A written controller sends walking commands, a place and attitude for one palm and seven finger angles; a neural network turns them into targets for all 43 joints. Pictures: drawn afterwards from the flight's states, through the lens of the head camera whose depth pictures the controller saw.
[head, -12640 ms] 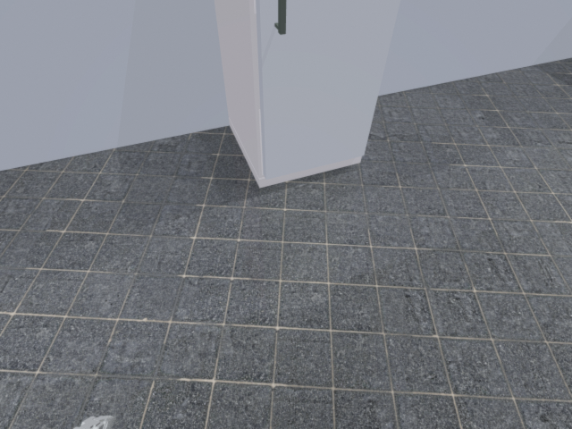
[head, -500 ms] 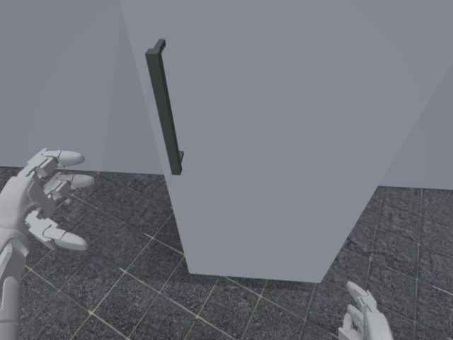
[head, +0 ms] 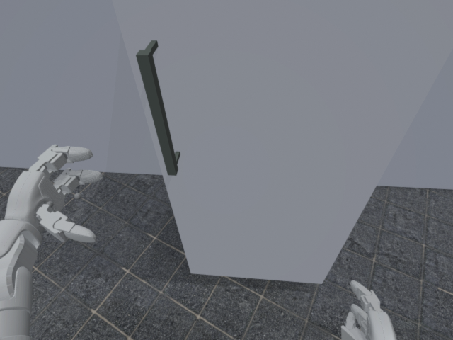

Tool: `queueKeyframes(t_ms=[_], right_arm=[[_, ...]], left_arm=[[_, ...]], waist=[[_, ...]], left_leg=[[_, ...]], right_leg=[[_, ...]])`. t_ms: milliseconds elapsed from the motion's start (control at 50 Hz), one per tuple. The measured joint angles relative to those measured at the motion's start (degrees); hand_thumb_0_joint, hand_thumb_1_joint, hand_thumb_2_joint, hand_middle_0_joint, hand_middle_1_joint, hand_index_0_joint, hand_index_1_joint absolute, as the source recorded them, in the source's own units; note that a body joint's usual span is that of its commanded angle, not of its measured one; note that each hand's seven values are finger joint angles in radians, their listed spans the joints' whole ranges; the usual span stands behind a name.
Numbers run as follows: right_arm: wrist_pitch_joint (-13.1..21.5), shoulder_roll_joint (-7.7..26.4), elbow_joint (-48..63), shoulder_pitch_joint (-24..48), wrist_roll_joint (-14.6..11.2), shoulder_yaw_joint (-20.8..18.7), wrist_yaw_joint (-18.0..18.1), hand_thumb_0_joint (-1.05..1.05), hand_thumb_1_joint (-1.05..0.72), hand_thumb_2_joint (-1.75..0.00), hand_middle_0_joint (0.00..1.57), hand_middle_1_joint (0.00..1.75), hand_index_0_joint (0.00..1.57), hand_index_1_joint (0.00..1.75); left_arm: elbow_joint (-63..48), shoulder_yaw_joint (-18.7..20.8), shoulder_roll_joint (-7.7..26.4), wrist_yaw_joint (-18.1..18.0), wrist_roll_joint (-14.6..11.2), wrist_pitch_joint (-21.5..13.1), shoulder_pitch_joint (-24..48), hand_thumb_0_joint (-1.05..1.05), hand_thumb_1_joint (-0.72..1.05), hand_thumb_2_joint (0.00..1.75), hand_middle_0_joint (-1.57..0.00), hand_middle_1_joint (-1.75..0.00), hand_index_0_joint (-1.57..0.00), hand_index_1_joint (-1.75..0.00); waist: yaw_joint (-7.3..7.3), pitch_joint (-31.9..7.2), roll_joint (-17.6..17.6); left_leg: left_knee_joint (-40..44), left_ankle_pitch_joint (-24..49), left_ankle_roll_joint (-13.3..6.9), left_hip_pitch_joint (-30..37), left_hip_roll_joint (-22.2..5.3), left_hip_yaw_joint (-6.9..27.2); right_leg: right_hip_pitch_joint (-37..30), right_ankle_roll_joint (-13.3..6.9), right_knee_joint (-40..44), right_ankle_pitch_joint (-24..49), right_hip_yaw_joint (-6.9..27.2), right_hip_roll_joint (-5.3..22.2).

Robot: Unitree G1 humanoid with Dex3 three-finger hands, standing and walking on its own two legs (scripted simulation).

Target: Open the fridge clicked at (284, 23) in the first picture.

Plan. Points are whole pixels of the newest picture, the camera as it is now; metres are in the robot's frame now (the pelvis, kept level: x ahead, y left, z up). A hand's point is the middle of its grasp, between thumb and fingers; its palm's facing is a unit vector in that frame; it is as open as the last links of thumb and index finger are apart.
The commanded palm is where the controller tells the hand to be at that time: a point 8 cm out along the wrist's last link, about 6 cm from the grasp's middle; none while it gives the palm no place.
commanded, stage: move the hooked fingers beside the handle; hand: left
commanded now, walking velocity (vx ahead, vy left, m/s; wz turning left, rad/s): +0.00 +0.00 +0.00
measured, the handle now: (164, 116) +0.48 +0.17 +0.16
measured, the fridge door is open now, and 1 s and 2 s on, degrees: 0 0 0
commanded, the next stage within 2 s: none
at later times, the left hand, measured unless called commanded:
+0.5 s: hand (100, 172) +0.35 +0.26 +0.14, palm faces +0.02 -1.00 -0.02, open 14.0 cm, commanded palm +0.32 +0.31 +0.14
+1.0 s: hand (118, 153) +0.40 +0.25 +0.14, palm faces +0.00 -1.00 +0.00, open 14.0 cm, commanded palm +0.37 +0.30 +0.14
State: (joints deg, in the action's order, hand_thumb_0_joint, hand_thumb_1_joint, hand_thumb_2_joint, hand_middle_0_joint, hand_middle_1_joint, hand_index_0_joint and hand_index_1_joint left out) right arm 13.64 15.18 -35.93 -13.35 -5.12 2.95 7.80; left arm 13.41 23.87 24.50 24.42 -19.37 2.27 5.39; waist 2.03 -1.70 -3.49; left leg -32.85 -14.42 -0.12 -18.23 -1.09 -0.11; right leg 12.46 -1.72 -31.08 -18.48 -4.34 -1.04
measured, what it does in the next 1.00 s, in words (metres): stands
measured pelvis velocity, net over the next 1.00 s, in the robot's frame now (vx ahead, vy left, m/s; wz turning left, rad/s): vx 0.01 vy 0.02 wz -0.03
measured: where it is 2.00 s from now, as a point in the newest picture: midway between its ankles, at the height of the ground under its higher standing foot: outside the picture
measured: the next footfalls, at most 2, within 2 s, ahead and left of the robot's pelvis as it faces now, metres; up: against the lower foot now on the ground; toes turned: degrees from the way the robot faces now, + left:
none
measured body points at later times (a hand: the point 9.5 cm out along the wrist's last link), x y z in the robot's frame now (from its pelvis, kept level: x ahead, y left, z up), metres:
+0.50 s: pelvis +0.01 +0.01 +0.00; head +0.01 -0.01 +0.45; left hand +0.34 +0.31 +0.14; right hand +0.14 -0.25 -0.09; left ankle +0.03 +0.12 -0.73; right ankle -0.02 -0.10 -0.73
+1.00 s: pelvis +0.01 +0.02 +0.00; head +0.03 +0.02 +0.45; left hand +0.39 +0.30 +0.14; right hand +0.13 -0.23 -0.10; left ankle +0.03 +0.12 -0.73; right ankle -0.02 -0.10 -0.73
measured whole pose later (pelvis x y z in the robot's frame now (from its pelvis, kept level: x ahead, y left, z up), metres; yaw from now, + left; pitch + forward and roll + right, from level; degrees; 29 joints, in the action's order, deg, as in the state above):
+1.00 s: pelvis +0.01 +0.02 +0.00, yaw -2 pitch +4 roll -1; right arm 6.7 14.7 -35.8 -16.8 -4.3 2.3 5.7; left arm 32.1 20.2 24.1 19.2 -14.2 -0.6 25.1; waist -1.2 -2.8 -1.6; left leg -34.1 -15.9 -1.7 -22.5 -0.6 -2.4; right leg 17.1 -0.1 -31.5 -18.7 -2.0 -0.3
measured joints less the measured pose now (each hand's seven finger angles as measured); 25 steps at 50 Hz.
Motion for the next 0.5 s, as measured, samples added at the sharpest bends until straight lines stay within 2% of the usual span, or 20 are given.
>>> queueKeyframes(t_ms=[120,280,500], right_arm=[[-0.6,-0.2,-0.3,0.0,0.0,0.2,0.0,0.02,-0.90,-0.90,0.20,0.30,0.20,0.30],[-1.8,-0.1,0.1,-1.0,0.0,0.1,-0.3,0.02,-0.90,-0.90,0.20,0.30,0.20,0.30],[-3.2,0.4,-0.3,-2.5,0.0,-0.6,-0.7,0.02,-0.90,-0.90,0.20,0.30,0.20,0.30]], left_arm=[[3.3,-1.1,0.1,-0.5,0.8,-0.1,3.3,-0.01,-0.50,0.30,-0.30,-1.20,-0.30,-1.20],[8.4,0.0,1.4,-1.3,1.8,-0.6,7.2,-0.01,-0.50,0.30,-0.30,-1.20,-0.30,-1.20],[11.5,-1.2,0.8,-1.7,2.5,-1.3,10.5,-0.01,-0.50,0.30,-0.30,-1.20,-0.30,-1.20]], waist=[[-0.72,-0.2,0.3],[-1.81,-0.2,0.8],[-2.12,-0.4,0.9]], left_leg=[[0.2,0.2,0.1,-0.3,0.0,-0.2],[0.2,0.0,0.0,-1.0,-0.4,-0.9],[-0.4,-0.5,-0.5,-2.1,0.0,-1.3]], right_leg=[[0.6,-0.1,-0.2,0.0,0.2,0.0],[1.5,-0.1,-0.2,0.2,0.9,-0.3],[2.5,0.5,-0.4,0.0,1.3,0.1]])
